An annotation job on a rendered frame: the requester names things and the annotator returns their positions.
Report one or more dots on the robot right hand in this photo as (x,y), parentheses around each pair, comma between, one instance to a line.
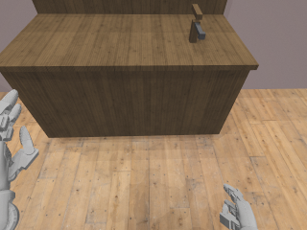
(241,212)

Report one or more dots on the counter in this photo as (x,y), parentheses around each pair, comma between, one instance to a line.
(116,68)

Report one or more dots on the robot left hand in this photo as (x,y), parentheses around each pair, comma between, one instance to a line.
(9,113)

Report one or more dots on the robot left forearm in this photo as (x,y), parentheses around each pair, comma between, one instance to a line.
(9,213)

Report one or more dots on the tap lever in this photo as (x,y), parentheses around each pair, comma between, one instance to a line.
(201,33)

